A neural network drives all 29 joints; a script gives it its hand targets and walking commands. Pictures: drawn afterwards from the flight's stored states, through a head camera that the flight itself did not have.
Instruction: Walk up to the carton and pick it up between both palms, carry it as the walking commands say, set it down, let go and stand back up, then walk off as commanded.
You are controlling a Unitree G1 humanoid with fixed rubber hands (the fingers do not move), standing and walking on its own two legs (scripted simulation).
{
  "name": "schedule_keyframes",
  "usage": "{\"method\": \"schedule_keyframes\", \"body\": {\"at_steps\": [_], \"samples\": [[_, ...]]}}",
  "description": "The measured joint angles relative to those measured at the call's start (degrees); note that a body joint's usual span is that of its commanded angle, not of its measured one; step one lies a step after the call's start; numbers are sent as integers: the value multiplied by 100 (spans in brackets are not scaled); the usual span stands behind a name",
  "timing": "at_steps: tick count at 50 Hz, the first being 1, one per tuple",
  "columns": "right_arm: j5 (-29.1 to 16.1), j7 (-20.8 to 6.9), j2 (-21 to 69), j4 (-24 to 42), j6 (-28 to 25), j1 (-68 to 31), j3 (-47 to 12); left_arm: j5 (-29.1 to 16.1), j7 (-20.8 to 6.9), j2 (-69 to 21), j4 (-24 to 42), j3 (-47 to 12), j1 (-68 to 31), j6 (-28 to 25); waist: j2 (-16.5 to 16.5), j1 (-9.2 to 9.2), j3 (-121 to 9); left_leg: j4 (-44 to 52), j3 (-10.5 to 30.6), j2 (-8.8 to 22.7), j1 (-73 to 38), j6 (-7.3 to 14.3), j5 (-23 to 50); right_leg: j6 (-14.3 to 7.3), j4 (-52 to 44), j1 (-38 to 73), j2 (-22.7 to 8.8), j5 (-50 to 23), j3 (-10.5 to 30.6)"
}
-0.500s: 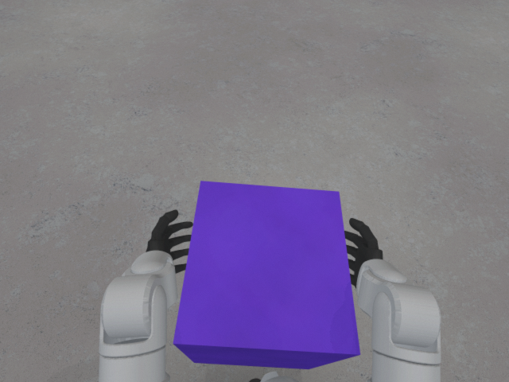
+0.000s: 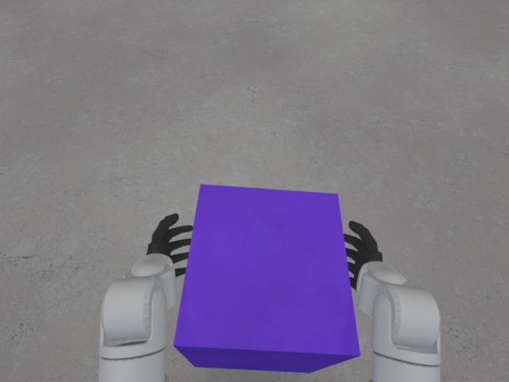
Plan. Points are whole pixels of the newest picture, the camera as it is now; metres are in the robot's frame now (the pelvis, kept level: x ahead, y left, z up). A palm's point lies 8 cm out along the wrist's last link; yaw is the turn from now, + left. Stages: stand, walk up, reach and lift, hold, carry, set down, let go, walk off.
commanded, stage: carry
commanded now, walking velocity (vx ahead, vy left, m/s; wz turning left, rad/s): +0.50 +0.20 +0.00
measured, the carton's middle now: (260, 287) +0.28 -0.01 -0.02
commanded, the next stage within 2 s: none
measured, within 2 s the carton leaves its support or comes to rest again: neither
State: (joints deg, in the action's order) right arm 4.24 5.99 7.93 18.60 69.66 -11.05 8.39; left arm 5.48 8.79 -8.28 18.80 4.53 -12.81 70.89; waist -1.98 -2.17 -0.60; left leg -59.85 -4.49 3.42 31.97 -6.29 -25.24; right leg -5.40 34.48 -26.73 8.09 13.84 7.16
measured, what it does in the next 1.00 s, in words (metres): walks ahead: left foot, then right foot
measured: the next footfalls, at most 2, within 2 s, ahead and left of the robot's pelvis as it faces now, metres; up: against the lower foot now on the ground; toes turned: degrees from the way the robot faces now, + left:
left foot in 0.32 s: +0.13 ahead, +0.13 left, +0.00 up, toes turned +0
right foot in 0.52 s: +0.17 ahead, -0.02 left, +0.00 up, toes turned -9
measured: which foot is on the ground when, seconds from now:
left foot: up 0.00-0.30, down 0.32-0.54, up 0.56-0.78, down 0.80-1.00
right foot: down 0.00-0.38, up 0.40-0.50, down 0.52-0.84, up 0.86-1.00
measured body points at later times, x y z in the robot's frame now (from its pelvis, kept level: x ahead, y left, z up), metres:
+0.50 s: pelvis +0.14 +0.04 +0.00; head +0.17 +0.05 +0.45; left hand +0.45 +0.15 +0.07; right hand +0.41 -0.14 +0.07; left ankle +0.09 +0.14 -0.73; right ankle +0.10 -0.02 -0.71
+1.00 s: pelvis +0.42 +0.08 +0.00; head +0.44 +0.10 +0.45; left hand +0.73 +0.15 +0.06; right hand +0.66 -0.13 +0.07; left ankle +0.34 +0.13 -0.73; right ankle +0.34 -0.02 -0.67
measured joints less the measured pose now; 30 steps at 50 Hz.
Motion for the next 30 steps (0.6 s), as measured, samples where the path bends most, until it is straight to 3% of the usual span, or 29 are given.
{"method": "schedule_keyframes", "body": {"at_steps": [6, 13, 16, 18, 20, 22, 24, 26, 27, 30], "samples": [[0, 22, 5, 1, -34, -50, 0, 0, -12, 5, 3, 0, 13, -91, 3, 72, -182, 1191, 79, -142, -42, 0, 300, 25, -747, 283, 1, -305, 394], [-2, 26, 10, 10, -83, -75, 0, 0, -18, 8, 28, 0, 21, -155, 3, 94, -355, 2390, 78, -324, -239, 102, 650, 100, -838, 478, 2, -91, 628], [-3, 26, 9, 13, -82, -73, 0, 0, -19, 6, 30, -1, 22, -154, 7, 62, -441, 3235, -34, -344, -656, 270, 1043, 140, -570, 546, 4, 240, 600], [-8, 26, 13, 10, -87, -74, -1, 0, -19, 12, 38, 0, 23, -152, -120, 80, -453, 3334, -124, -461, -842, 645, 1280, 179, -149, 536, -77, 578, 575], [-11, 25, 18, -16, -66, -83, -5, 0, -22, 20, 50, 0, 68, -146, -151, 158, -425, 3159, -214, -498, -1014, 844, 1003, 334, 642, 377, -170, 883, 198], [-13, 26, 18, -47, -16, -63, -20, 0, -21, 27, 53, 0, 108, -86, -124, 203, -426, 3115, -265, -478, -1271, 894, 751, 491, 1224, 246, -295, 1314, -333], [-13, 29, 17, -46, 40, -58, -24, 0, -21, 29, 59, 0, 113, -26, -122, 240, -450, 3109, -313, -444, -1509, 895, 563, 578, 1009, 242, -405, 1405, -721], [-12, 29, 17, -45, 46, -65, -24, 0, -20, 31, 63, 0, 109, -21, -117, 246, -512, 2991, -369, -413, -1638, 885, 333, 582, 155, 319, -440, 984, -933], [-13, 30, 14, -46, 45, -61, -24, 0, -18, 26, 58, -1, 110, -23, -85, 210, -533, 2794, -359, -388, -1649, 875, 170, 427, -75, 421, -433, 437, -994], [-13, 29, 1, -50, 63, 19, -25, 0, -17, 23, -9, -23, 112, 9, -47, 137, -531, 1404, -220, -360, -1231, 862, 135, 22, -24, 686, -420, 711, -1066]]}}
